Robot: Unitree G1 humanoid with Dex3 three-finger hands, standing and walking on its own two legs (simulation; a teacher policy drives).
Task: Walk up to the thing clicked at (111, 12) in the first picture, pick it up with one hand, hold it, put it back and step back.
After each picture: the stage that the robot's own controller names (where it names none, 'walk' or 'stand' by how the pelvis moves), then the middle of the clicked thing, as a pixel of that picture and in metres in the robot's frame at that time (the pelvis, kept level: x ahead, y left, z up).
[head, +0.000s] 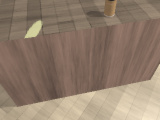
stand; (110, 6) +0.92 -0.15 +0.01
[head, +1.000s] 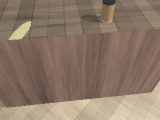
walk; (107, 10) +0.81 -0.08 +0.03
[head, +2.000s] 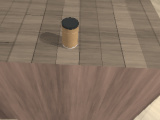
walk; (70, 33) +0.55 +0.10 +0.05
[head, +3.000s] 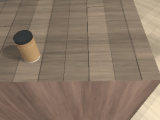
stand; (27, 47) +0.48 +0.24 +0.05
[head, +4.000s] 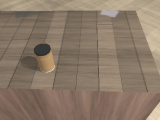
stand; (45, 58) +0.49 +0.20 +0.01
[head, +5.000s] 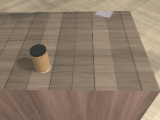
stand; (40, 59) +0.49 +0.21 +0.01
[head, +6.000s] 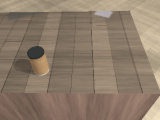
stand; (38, 61) +0.48 +0.21 +0.01
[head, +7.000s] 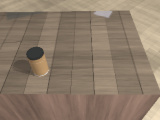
stand; (38, 62) +0.47 +0.21 +0.01
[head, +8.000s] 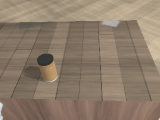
rise first; (48, 68) +0.46 +0.20 +0.01
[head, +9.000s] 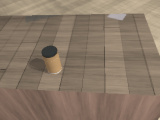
go down; (52, 60) +0.49 +0.19 +0.01
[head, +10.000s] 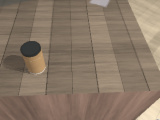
go down; (34, 58) +0.45 +0.17 +0.03
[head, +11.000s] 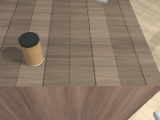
approach; (32, 50) +0.48 +0.18 +0.04
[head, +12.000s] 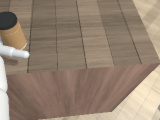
close in; (11, 33) +0.50 +0.20 +0.08
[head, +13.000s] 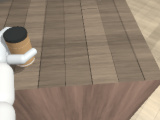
lift; (20, 47) +0.44 +0.19 +0.12
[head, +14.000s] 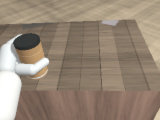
lift; (32, 57) +0.33 +0.17 +0.22
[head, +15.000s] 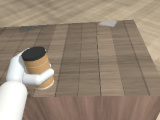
hold; (39, 68) +0.33 +0.15 +0.17
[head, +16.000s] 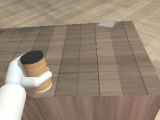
hold; (37, 72) +0.33 +0.16 +0.16
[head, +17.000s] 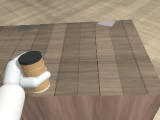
crouch; (35, 72) +0.33 +0.17 +0.15
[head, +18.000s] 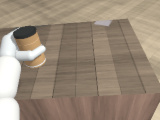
crouch; (30, 47) +0.40 +0.17 +0.20
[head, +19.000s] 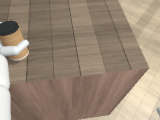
lower; (13, 41) +0.49 +0.18 +0.07
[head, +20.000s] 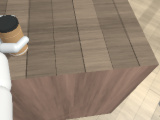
lower; (12, 36) +0.49 +0.18 +0.08
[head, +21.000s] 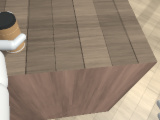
lower; (9, 33) +0.50 +0.19 +0.08
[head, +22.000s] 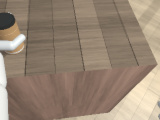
lower; (9, 34) +0.50 +0.19 +0.08
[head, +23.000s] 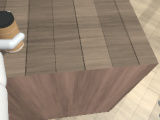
rest; (8, 33) +0.50 +0.19 +0.08
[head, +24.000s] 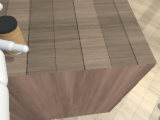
withdraw; (11, 36) +0.50 +0.19 +0.07
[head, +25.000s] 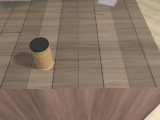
sink last; (42, 54) +0.47 +0.17 +0.05
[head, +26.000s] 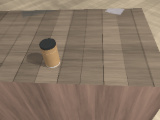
stand; (50, 53) +0.50 +0.19 +0.04
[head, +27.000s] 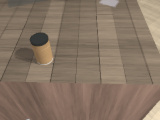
stand; (42, 49) +0.49 +0.18 +0.06
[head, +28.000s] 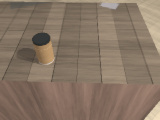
stand; (44, 49) +0.49 +0.18 +0.06
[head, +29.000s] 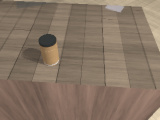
stand; (49, 50) +0.49 +0.17 +0.05
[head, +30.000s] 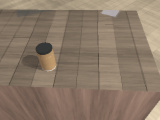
stand; (46, 57) +0.50 +0.18 +0.01
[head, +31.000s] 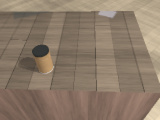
stand; (43, 59) +0.49 +0.20 +0.01
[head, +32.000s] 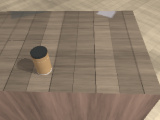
stand; (41, 61) +0.48 +0.20 +0.01
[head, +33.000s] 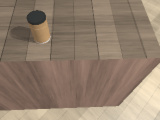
walk; (39, 28) +0.55 +0.18 +0.02
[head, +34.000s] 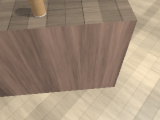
walk; (37, 3) +0.76 +0.26 +0.04
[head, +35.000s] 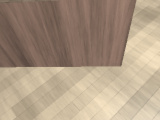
stand; out of the picture +1.07 +0.21 +0.02
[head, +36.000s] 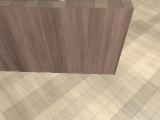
stand; out of the picture +1.08 +0.17 +0.01
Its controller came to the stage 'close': yes
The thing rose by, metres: 0.21
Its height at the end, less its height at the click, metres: +0.00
